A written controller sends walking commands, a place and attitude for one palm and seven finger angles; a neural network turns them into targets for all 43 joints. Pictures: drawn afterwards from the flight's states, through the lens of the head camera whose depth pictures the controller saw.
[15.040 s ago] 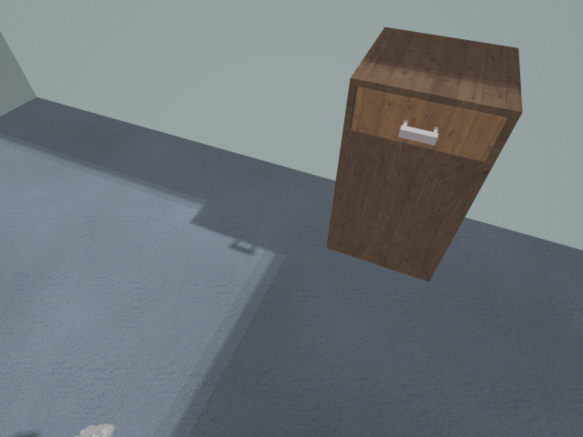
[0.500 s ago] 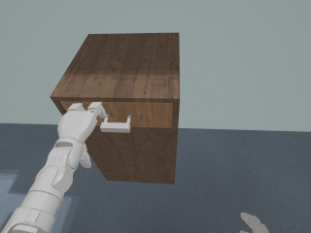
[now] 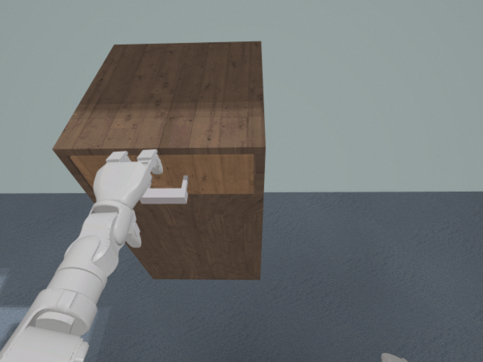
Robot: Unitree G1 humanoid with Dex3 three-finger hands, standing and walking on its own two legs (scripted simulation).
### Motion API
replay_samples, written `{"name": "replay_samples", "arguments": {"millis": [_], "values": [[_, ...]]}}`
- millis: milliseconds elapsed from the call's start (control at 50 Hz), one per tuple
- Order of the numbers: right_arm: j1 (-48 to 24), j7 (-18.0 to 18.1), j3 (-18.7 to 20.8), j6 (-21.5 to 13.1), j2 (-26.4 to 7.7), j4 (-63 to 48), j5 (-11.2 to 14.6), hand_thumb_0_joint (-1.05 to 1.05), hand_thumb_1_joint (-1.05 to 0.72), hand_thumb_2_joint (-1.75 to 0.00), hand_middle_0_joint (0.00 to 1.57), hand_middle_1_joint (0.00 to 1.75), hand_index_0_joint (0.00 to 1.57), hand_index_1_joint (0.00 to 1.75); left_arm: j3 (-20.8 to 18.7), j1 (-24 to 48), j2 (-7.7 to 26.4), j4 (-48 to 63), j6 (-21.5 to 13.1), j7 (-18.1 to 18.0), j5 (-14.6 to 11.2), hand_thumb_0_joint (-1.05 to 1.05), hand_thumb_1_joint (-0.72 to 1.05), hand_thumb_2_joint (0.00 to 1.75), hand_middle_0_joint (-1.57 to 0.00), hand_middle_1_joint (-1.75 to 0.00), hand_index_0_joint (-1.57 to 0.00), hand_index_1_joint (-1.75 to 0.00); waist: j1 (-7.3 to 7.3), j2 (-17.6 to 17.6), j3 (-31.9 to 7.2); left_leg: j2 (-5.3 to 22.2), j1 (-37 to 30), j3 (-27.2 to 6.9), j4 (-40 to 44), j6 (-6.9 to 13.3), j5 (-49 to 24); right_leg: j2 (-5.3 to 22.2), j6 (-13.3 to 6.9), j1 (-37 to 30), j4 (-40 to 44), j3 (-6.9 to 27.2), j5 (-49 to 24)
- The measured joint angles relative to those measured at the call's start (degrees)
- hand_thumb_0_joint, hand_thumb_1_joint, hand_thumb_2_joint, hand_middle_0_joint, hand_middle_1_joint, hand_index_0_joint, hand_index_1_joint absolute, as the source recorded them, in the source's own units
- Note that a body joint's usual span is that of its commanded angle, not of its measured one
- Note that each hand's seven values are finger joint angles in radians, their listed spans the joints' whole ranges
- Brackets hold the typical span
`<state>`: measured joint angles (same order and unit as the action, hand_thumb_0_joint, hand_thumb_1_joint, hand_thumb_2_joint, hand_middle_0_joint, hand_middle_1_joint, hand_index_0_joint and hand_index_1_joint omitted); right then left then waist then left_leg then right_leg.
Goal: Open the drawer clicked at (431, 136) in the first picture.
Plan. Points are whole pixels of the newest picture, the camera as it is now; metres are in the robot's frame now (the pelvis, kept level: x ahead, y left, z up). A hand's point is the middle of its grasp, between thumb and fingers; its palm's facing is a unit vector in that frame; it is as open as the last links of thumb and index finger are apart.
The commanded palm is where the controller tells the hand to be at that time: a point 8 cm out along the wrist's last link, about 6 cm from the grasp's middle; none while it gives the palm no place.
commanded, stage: move the hooked fingers above the handle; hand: left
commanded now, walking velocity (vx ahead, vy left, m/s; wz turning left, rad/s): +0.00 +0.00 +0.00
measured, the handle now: (165, 188) +0.48 +0.20 -0.06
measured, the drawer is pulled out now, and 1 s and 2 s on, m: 0.00 0.00 0.00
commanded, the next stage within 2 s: lower the fingers behind the handle in 1.86 s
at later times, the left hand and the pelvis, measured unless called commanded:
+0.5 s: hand (148, 185) +0.44 +0.21 +0.01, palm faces -0.03 -0.03 -1.00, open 13.7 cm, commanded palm +0.43 +0.22 +0.06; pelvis +0.00 +0.00 -0.01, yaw -1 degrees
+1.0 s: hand (148, 184) +0.44 +0.21 +0.01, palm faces -0.01 -0.01 -1.00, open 13.5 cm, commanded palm +0.45 +0.21 +0.05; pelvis -0.04 +0.01 -0.03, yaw +0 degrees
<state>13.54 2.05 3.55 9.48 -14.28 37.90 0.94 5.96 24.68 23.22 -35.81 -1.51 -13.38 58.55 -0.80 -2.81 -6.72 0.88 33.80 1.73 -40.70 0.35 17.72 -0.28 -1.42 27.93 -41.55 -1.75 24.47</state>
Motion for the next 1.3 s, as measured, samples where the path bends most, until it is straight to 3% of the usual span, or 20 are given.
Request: {"name": "replay_samples", "arguments": {"millis": [260,440,560,700,920,1120,1300], "values": [[3.03,-0.23,0.44,0.46,-0.02,0.52,-0.21,0.01,-0.91,-0.9,0.21,0.3,0.2,0.3,-1.34,7.18,0.56,-10.72,-1.31,-1.82,1.56,0.0,-0.49,0.3,-0.32,-1.2,-0.32,-1.2,-1.98,-0.05,-1.25,0.55,4.78,0.04,-2.58,-0.01,0.82,-0.49,-0.04,4.67,-2.16,0.13,0.51],[5.07,-0.7,1.19,0.15,-0.21,2.13,-0.76,0.0,-0.91,-0.9,0.2,0.3,0.2,0.3,-2.46,11.4,0.82,-16.03,-1.64,-4.91,2.83,0.0,-0.49,0.3,-0.32,-1.2,-0.32,-1.2,-3.37,-0.17,-2.22,0.91,9.14,0.07,-5.37,0.17,1.78,-0.78,0.1,8.83,-4.44,0.22,1.14],[6.2,-0.83,1.11,0.18,-0.16,2.94,-0.79,0.0,-0.91,-0.9,0.2,0.3,0.2,0.3,-2.05,13.51,0.28,-18.62,-1.13,-7.06,3.21,0.0,-0.49,0.3,-0.35,-1.22,-0.35,-1.25,-3.49,-0.43,-2.81,0.93,10.84,-0.2,-6.57,0.36,1.96,-0.8,0.27,10.27,-5.3,-0.03,1.25],[5.95,-0.66,0.3,-0.05,0.25,2.41,-0.38,0.0,-0.91,-0.9,0.21,0.3,0.2,0.3,-0.85,16.57,0.05,-22.04,1.13,-7.11,3.16,0.0,-0.49,0.3,-0.34,-1.21,-0.35,-1.25,-4.32,-0.4,-2.58,0.9,11.53,-0.46,-6.75,0.53,1.21,-0.81,0.37,10.84,-5.43,-0.29,0.55],[6.27,0.26,-0.9,-2.23,0.04,1.08,-0.18,0.0,-0.91,-0.9,0.21,0.3,0.2,0.3,0.23,21.49,1.21,-25.9,0.93,-6.84,3.42,0.0,-0.49,0.3,-0.34,-1.23,-0.36,-1.25,-5.46,-0.09,-2.29,0.81,15.04,-1.01,-8.8,0.85,0.44,-0.73,0.61,14.13,-7.55,-0.84,0.03],[6.9,0.39,-1.65,-3.53,-0.14,1.7,-0.4,0.0,-0.91,-0.9,0.21,0.3,0.2,0.3,1.7,25.85,1.06,-28.7,3.38,-8.29,3.35,0.0,-0.49,0.3,-0.35,-1.23,-0.36,-1.28,-6.47,0.2,-2.36,0.58,19.06,-1.46,-11.42,1.2,0.03,-0.48,0.87,17.97,-10.35,-1.3,-0.06],[7.44,1.01,-2.56,-4.6,0.03,1.64,-0.39,0.0,-0.91,-0.9,0.21,0.3,0.2,0.3,2.34,28.72,1.75,-30.82,5.38,-7.01,2.68,0.0,-0.49,0.3,-0.34,-1.21,-0.36,-1.27,-7.77,0.27,-1.99,0.58,20.81,-1.28,-12.47,1.61,-0.58,-0.48,1.2,19.89,-11.57,-1.04,-0.74]]}}
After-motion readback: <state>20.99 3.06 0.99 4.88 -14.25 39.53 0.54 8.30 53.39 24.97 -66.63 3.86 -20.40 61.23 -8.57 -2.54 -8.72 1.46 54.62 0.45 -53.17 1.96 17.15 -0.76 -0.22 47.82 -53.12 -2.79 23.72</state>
